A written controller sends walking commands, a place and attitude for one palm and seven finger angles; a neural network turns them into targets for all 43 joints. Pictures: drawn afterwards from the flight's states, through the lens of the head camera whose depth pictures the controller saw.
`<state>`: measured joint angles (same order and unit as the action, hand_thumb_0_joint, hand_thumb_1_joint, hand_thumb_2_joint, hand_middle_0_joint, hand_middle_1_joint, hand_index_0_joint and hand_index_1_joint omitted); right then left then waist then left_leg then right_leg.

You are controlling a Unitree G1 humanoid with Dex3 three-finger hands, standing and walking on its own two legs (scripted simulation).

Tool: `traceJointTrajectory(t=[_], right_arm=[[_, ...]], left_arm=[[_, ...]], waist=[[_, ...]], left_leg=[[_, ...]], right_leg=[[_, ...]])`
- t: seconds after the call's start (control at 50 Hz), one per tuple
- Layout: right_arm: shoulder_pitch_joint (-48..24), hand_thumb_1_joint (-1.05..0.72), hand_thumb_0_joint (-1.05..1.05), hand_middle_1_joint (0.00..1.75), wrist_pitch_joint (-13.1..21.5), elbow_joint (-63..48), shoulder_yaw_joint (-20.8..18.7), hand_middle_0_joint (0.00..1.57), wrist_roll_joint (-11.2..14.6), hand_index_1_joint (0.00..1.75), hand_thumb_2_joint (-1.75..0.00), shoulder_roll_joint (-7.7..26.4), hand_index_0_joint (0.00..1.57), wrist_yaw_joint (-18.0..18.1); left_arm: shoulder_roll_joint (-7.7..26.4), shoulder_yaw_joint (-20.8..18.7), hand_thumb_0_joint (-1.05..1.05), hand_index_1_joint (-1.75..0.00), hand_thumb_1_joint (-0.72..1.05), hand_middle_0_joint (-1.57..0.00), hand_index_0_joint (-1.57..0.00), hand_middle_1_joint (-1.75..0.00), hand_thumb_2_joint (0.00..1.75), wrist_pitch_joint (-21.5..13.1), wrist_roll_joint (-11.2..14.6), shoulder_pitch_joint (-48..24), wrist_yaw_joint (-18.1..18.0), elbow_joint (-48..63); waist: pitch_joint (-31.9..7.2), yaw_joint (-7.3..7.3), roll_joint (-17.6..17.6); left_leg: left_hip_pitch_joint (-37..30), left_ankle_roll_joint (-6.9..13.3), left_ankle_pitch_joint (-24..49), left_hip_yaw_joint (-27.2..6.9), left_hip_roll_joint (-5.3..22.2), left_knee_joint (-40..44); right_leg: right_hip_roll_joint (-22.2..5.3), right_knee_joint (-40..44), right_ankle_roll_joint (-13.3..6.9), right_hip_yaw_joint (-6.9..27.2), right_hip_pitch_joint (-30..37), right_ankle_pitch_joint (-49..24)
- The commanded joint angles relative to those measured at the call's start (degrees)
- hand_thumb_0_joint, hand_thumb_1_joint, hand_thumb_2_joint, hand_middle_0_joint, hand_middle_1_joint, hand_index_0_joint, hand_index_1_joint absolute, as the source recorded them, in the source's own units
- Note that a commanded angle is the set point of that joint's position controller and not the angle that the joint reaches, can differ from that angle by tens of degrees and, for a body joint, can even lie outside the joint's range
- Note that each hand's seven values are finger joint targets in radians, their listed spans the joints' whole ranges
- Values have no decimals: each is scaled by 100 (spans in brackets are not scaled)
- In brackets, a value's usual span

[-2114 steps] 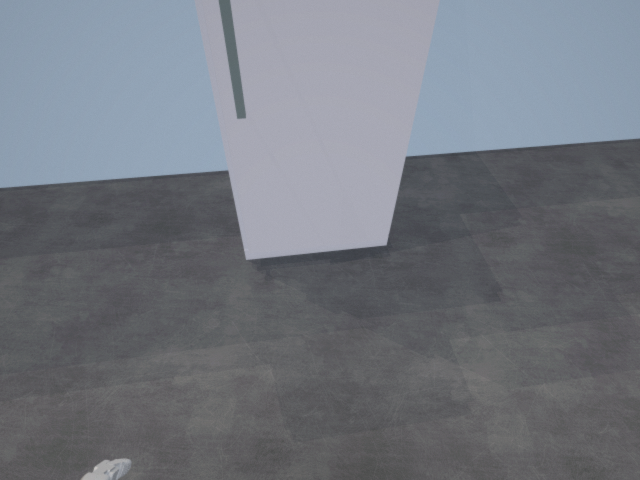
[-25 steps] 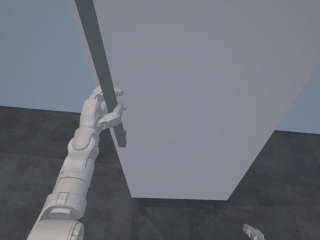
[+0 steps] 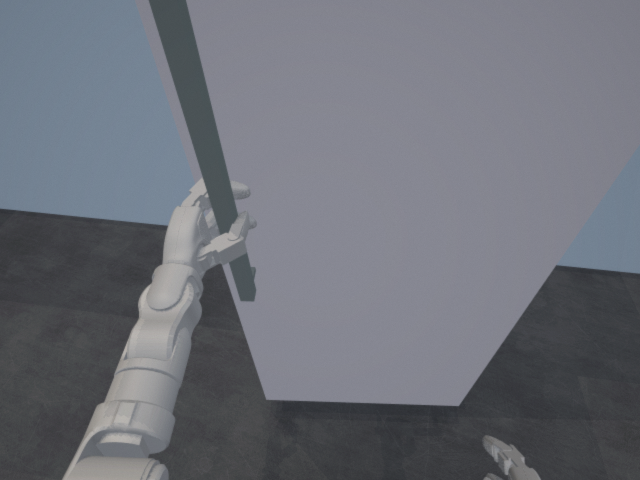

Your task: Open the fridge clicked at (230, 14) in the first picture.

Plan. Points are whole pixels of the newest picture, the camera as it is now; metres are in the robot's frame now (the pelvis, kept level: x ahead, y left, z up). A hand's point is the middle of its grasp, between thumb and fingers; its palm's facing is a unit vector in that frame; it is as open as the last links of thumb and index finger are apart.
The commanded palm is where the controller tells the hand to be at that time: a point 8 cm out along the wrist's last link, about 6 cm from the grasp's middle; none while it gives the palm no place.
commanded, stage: grip the handle and tug to test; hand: left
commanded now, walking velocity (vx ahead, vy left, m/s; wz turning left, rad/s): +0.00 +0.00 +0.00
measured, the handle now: (224, 184) +0.43 +0.14 +0.16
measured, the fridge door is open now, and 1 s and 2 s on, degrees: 6 21 37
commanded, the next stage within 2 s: pull the door a little, standing still in 0.24 s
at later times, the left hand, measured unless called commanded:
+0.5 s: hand (236, 261) +0.34 +0.12 +0.12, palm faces -0.04 -1.00 -0.01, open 5.9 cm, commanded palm +0.30 +0.17 +0.12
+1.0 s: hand (238, 326) +0.25 +0.10 +0.12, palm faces -0.08 -0.99 -0.14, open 6.3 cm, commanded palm +0.22 +0.16 +0.13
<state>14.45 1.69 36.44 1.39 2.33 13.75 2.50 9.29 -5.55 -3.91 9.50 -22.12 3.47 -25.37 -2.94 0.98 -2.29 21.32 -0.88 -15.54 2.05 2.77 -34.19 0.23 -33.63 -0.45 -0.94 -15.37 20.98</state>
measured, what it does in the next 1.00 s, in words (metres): stands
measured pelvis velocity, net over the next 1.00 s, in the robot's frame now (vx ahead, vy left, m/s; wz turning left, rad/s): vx -0.01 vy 0.01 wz -0.03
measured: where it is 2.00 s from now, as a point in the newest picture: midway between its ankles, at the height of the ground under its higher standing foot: outside the picture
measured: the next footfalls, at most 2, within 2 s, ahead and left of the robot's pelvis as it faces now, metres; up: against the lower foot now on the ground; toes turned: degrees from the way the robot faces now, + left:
left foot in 1.76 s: -0.14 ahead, +0.01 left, +0.00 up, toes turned +21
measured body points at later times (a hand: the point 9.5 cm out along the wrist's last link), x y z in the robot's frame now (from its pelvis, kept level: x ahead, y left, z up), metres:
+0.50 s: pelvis +0.00 +0.00 +0.00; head +0.00 -0.02 +0.45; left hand +0.34 +0.17 +0.12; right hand +0.17 -0.24 -0.09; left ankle +0.02 +0.13 -0.73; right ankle -0.04 -0.11 -0.73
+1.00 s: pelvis -0.01 +0.01 +0.01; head +0.01 -0.01 +0.46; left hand +0.25 +0.15 +0.13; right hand +0.18 -0.23 -0.07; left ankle +0.02 +0.13 -0.73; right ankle -0.04 -0.11 -0.73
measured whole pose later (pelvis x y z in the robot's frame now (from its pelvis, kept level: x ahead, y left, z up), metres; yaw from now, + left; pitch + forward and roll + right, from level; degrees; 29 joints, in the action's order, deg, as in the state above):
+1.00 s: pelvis -0.01 +0.01 +0.01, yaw -2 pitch +1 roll +0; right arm 7.8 -6.6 28.7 1.9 0.0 12.6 4.7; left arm 9.9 5.6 -4.0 2.8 13.2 -3.0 15.0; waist 1.6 0.9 -2.5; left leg 14.6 -0.4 -10.7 4.5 2.5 -24.9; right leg 0.0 -25.4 0.6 1.2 -10.1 15.7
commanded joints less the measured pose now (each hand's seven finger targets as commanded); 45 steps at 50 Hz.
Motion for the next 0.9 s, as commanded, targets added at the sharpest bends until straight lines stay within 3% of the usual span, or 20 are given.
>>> traceJointTrajectory(t=[0.0, 0.08, 0.1, 0.18, 0.22, 0.24, 0.3, 0.32, 0.34, 0.44, 0.5, 0.54, 0.6, 0.66, 0.68, 0.7, 0.72, 0.74, 0.78, 0.88], right_arm=[[-345, -90, 0, 30, 282, -853, -274, 20, -11, 30, -90, 652, 20, 11], [-441, -90, 0, 30, 291, -942, -278, 20, -12, 30, -90, 626, 20, -7], [-433, -90, 0, 30, 282, -963, -278, 20, -29, 30, -90, 651, 20, -2], [-574, -90, 0, 30, 276, -1016, -237, 20, 0, 30, -90, 600, 20, 2], [-628, -90, 0, 30, 273, -1036, -231, 20, -4, 30, -90, 588, 20, 15], [-605, -90, 0, 30, 267, -1007, -236, 20, -11, 30, -90, 607, 20, 34], [-633, -90, 0, 30, 224, -965, -220, 20, -15, 30, -90, 626, 20, 82], [-685, -90, 0, 30, 229, -974, -201, 20, -10, 30, -90, 592, 20, 83], [-690, -90, 0, 30, 246, -984, -210, 20, -18, 30, -90, 584, 20, 86], [-828, -90, 0, 30, 244, -1111, -181, 20, -15, 30, -90, 530, 20, 53], [-860, -90, 0, 30, 242, -1212, -181, 20, -26, 30, -90, 557, 20, 39], [-956, -90, 0, 30, 237, -1305, -161, 20, -18, 30, -90, 504, 20, 19], [-989, -90, 0, 30, 226, -1441, -165, 20, -30, 30, -90, 505, 20, -3], [-1057, -90, 0, 30, 196, -1586, -135, 20, -17, 30, -90, 421, 20, -53], [-1050, -90, 0, 30, 176, -1578, -134, 20, -27, 30, -90, 441, 20, -39], [-894, -90, 0, 30, 106, -1639, 4, 20, -61, 30, -90, 441, 20, 216], [-972, -90, 0, 30, 44, -1262, -96, 20, -177, 30, -90, 407, 20, 264], [-1014, -90, 0, 30, -16, -1276, -123, 20, -223, 30, -90, 419, 20, 254], [-978, -90, 0, 30, -177, -1399, -128, 20, -245, 30, -90, 425, 20, 249], [-1003, -90, 0, 30, -501, -1608, -171, 20, -265, 30, -90, 400, 20, 254]], left_arm=[[618, 5, 0, -140, 90, -45, -45, -140, 90, -418, 19, -1892, 138, 1645], [689, -88, 0, -140, 90, -45, -45, -140, 90, -385, 39, -1517, 143, 2068], [718, -88, 0, -140, 90, -45, -45, -140, 90, -373, 30, -1338, 149, 2050], [603, 20, 0, -140, 90, -45, -45, -140, 90, -296, 63, -1149, 196, 2280], [568, 70, 0, -140, 90, -45, -45, -140, 90, -247, 65, -1145, 172, 2417], [747, -89, 0, -140, 90, -45, -45, -140, 90, -236, 69, -1283, 150, 2502], [827, -138, 0, -140, 90, -45, -45, -140, 90, -152, 52, -1242, 128, 2408], [628, 39, 0, -140, 90, -45, -45, -140, 90, -135, 75, -1384, 141, 2459], [657, -36, 0, -140, 90, -45, -45, -140, 90, -117, 97, -1286, 137, 2498], [529, 44, 0, -140, 90, -45, -45, -140, 90, -32, 143, -468, 192, 2834], [582, -25, 0, -140, 90, -45, -45, -140, 90, 11, 187, 231, 229, 3027], [487, 62, 0, -140, 90, -45, -45, -140, 90, 56, 190, 581, 274, 3425], [536, 8, 0, -140, 90, -45, -45, -140, 90, 152, 206, 1452, 292, 3928], [345, 178, 0, -140, 90, -45, -45, -140, 90, 293, 225, 2319, 308, 4780], [563, -7, 0, -140, 90, -45, -45, -140, 90, 339, 216, 2245, 267, 4973], [1916, -427, 0, -140, 90, -45, -45, -140, 90, -218, -419, -23, -265, 5666], [1054, -42, 0, -140, 90, -45, -45, -140, 90, -295, -445, 1083, -409, 4776], [697, 253, 0, -140, 90, -45, -45, -140, 90, -267, -510, 1922, -439, 4533], [588, 500, 0, -140, 90, -45, -45, -140, 90, -288, -618, 2313, -468, 4750], [629, 616, 0, -140, 90, -45, -45, -140, 90, -438, -731, 2749, -635, 5405]], waist=[[-1667, -30, 351], [-1727, -123, 301], [-1723, -145, 482], [-1397, -129, 379], [-1343, -106, 306], [-1419, -94, 315], [-1275, -65, 435], [-1207, -13, 410], [-1309, -76, 369], [-1420, -222, 240], [-1383, -311, 579], [-1313, -335, 397], [-1251, -405, 529], [-1136, -420, 396], [-1119, -399, 307], [-234, -72, 56], [-261, -57, 672], [-240, -103, 854], [-479, -79, 843], [-1271, -4, 139]], left_leg=[[-1402, 305, 1671, -55, -243, 156], [-1432, 306, 1807, -3, -250, 181], [-1399, 322, 1844, -9, -251, 194], [-1356, 312, 1681, -1, -250, 253], [-1395, 323, 1649, 4, -252, 257], [-1422, 322, 1656, -10, -257, 254], [-1389, 321, 1582, -23, -254, 275], [-1409, 322, 1547, -37, -258, 288], [-1431, 309, 1517, -40, -264, 292], [-1498, 292, 1669, -4, -270, 330], [-1413, 304, 1656, 3, -263, 378], [-1451, 298, 1705, 44, -255, 398], [-1442, 307, 1807, 70, -241, 404], [-1450, 294, 1929, 115, -224, 412], [-1450, 289, 1890, 120, -225, 421], [-1601, 402, 1560, 148, -170, 386], [-1702, 435, 1513, 87, -130, 221], [-1710, 445, 1570, 117, -103, 201], [-1875, 411, 2031, 104, -39, 326], [-2627, 374, 3894, 41, 215, 598]], right_leg=[[140, 386, -12, -160, 16, -2596], [132, 364, -8, -135, 133, -2842], [124, 376, 3, -146, 248, -2899], [129, 431, 2, -142, 117, -2750], [115, 473, 15, -133, 98, -2704], [113, 478, 10, -118, 112, -2730], [111, 526, 17, -125, 109, -2633], [104, 539, 25, -128, 25, -2600], [107, 530, 16, -130, 62, -2543], [79, 520, 6, -146, 260, -2721], [71, 549, 21, -157, 468, -2800], [67, 537, 18, -150, 460, -2861], [60, 548, 41, -157, 600, -3064], [53, 510, 39, -178, 613, -3239], [52, 533, 41, -169, 593, -3205], [-307, 1345, 190, 455, -142, -3109], [-407, 1545, 241, 358, -335, -3009], [-452, 1583, 348, 402, -404, -3235], [-445, 1409, 407, 273, -131, -3762], [-216, 975, 314, -37, 164, -3799]])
